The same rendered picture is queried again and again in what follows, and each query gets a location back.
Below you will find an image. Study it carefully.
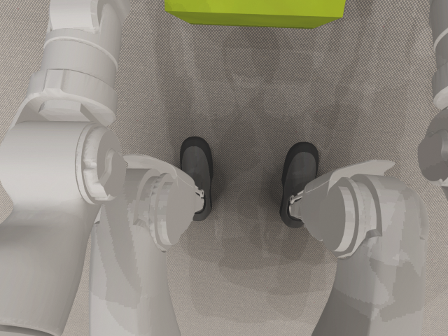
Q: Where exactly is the robot right thigh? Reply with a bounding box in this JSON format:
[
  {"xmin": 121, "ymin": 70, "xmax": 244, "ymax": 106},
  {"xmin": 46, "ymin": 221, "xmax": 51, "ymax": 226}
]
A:
[{"xmin": 311, "ymin": 174, "xmax": 428, "ymax": 336}]

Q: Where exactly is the left robot forearm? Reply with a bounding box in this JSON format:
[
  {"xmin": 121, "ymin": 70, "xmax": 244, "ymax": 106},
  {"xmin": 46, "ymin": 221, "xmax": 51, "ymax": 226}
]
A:
[{"xmin": 0, "ymin": 0, "xmax": 131, "ymax": 188}]

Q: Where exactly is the carton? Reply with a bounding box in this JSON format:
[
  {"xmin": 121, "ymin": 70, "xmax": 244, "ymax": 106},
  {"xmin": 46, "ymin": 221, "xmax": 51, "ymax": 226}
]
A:
[{"xmin": 164, "ymin": 0, "xmax": 346, "ymax": 29}]

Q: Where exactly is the robot left thigh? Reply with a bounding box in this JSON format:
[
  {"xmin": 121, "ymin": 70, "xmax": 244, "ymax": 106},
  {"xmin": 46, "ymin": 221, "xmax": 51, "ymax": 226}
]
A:
[{"xmin": 89, "ymin": 169, "xmax": 185, "ymax": 336}]

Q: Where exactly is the right robot forearm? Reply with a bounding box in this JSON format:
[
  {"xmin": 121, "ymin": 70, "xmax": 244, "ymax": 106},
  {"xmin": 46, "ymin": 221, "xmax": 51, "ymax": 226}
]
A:
[{"xmin": 429, "ymin": 0, "xmax": 448, "ymax": 110}]

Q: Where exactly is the robot left upper arm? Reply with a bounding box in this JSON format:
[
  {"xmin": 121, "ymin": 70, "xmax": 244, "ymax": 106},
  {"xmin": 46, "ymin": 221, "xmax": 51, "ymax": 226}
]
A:
[{"xmin": 0, "ymin": 120, "xmax": 127, "ymax": 336}]

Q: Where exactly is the robot thigh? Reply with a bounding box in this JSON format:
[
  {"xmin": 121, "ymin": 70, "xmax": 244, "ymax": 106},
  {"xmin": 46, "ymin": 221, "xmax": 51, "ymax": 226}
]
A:
[
  {"xmin": 89, "ymin": 169, "xmax": 185, "ymax": 336},
  {"xmin": 311, "ymin": 174, "xmax": 428, "ymax": 336}
]

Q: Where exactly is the robot right upper arm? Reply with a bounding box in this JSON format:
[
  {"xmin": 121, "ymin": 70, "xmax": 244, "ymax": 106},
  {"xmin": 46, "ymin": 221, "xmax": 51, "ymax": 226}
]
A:
[{"xmin": 417, "ymin": 106, "xmax": 448, "ymax": 201}]

